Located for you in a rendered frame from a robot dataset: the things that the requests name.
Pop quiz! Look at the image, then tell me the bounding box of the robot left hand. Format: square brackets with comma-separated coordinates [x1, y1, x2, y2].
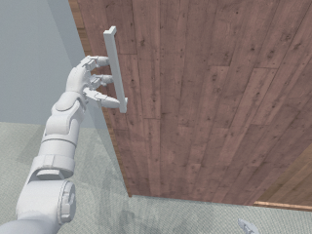
[65, 56, 121, 109]

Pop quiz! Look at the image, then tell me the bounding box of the left robot upper arm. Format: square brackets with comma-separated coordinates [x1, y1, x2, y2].
[0, 179, 76, 234]

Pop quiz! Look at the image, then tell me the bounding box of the robot right hand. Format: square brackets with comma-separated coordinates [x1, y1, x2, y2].
[237, 218, 259, 234]

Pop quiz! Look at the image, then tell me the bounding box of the wardrobe door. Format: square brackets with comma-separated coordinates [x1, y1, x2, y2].
[257, 143, 312, 207]
[77, 0, 312, 206]

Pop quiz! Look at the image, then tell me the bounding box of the handle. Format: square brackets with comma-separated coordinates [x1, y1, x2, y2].
[103, 25, 128, 113]

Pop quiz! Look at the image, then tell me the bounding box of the robot left forearm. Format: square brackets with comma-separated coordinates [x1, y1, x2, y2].
[16, 91, 87, 219]

